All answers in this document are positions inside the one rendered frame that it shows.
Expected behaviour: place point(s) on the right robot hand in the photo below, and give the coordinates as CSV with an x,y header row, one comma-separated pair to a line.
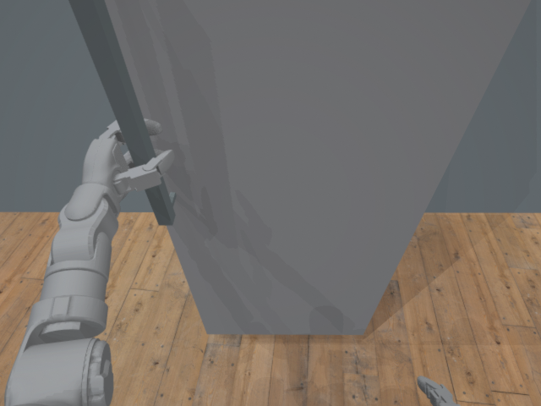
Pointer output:
x,y
438,394

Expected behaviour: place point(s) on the robot left upper arm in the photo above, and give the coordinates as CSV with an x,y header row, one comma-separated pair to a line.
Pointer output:
x,y
70,373

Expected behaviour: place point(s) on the fridge door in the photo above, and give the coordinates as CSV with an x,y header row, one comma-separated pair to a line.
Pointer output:
x,y
309,138

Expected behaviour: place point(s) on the handle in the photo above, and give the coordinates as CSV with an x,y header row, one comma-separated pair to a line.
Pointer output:
x,y
96,27

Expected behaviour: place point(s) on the left robot hand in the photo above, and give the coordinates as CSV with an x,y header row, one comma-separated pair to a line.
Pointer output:
x,y
104,163

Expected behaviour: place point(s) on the robot left forearm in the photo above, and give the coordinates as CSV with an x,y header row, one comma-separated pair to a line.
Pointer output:
x,y
72,303

